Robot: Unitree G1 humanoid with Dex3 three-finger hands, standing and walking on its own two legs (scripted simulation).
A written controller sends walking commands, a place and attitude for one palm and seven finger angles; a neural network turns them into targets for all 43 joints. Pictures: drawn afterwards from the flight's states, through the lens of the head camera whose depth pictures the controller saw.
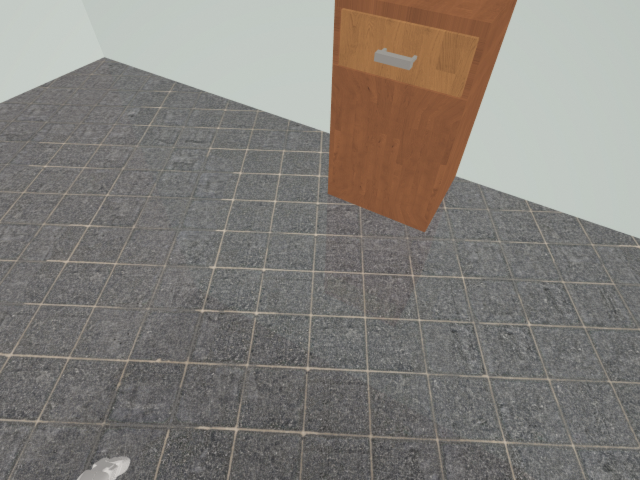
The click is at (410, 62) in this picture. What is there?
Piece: drawer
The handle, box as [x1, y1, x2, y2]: [374, 48, 416, 69]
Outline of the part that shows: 374,55 375,61 409,69 411,67 412,62 416,58 415,55 411,58 387,52 386,48 383,48 381,50 378,49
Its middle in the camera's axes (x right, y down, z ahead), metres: +0.24 -0.58 +1.23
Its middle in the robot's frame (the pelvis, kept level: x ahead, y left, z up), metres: +1.31 -0.18 -0.05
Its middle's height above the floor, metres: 0.72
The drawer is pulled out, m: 0.00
